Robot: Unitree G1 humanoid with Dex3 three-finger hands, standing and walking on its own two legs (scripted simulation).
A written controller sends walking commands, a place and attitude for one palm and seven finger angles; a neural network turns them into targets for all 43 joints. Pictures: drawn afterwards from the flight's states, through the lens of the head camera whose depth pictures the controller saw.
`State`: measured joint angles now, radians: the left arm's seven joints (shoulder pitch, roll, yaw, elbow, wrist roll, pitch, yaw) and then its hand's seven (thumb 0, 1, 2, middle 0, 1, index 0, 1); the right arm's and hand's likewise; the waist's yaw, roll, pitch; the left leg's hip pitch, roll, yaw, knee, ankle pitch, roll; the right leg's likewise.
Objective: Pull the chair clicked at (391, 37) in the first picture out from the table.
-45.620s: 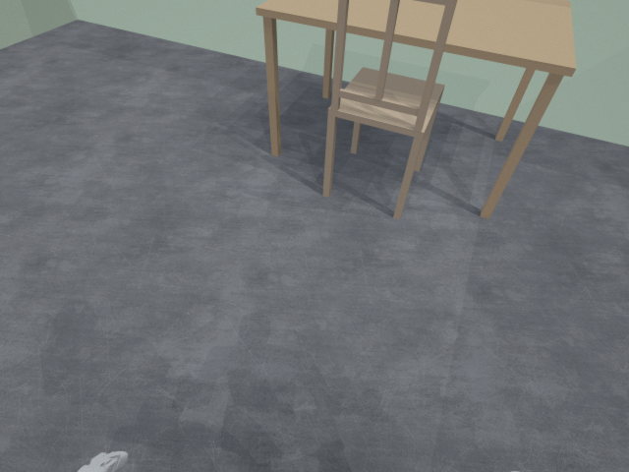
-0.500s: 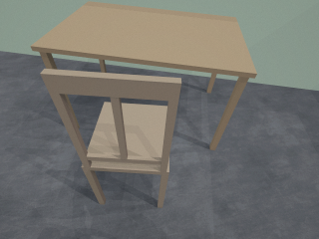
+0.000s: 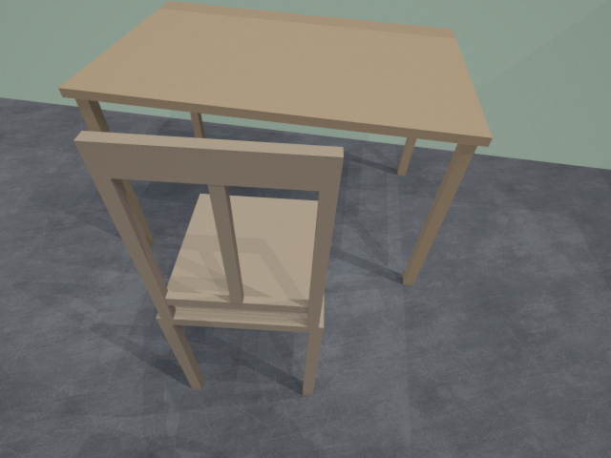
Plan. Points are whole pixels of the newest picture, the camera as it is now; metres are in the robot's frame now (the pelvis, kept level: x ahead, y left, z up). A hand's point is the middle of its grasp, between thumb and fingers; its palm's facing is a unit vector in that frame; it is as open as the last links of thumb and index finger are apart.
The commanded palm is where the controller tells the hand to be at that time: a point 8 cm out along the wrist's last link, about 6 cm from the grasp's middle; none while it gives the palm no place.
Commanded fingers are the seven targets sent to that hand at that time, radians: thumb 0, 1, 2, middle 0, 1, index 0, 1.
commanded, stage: look again from close up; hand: left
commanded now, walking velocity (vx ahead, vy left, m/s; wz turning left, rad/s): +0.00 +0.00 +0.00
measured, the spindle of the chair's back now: (229, 250) +0.47 +0.17 -0.06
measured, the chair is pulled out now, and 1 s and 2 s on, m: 0.32 0.32 0.32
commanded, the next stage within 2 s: none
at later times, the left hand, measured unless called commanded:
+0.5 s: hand out of the picture -0.03 +0.14 -0.18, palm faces +0.04 -0.99 -0.15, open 7.4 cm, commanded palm none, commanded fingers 0.00 0.90 0.90 -0.20 -0.30 -0.20 -0.30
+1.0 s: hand out of the picture -0.03 +0.13 -0.18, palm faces +0.03 -0.99 -0.15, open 7.4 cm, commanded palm none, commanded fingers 0.00 0.90 0.90 -0.20 -0.30 -0.20 -0.30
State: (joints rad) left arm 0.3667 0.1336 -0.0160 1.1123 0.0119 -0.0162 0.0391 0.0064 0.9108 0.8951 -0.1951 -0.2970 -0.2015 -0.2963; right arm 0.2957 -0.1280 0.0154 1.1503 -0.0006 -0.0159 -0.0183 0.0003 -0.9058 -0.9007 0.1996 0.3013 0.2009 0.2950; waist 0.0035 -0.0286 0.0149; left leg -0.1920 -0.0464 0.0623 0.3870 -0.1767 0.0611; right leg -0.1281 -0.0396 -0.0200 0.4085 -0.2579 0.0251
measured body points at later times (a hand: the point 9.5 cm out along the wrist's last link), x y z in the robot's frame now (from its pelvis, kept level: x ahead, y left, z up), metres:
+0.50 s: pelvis +0.00 -0.01 +0.00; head -0.01 +0.00 +0.45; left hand -0.03 +0.19 -0.17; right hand -0.01 -0.23 -0.16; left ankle +0.02 +0.08 -0.74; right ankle -0.02 -0.13 -0.74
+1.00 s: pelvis +0.00 -0.02 +0.00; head +0.00 -0.02 +0.45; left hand -0.03 +0.18 -0.16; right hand -0.01 -0.23 -0.16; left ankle +0.02 +0.08 -0.74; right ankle -0.02 -0.13 -0.74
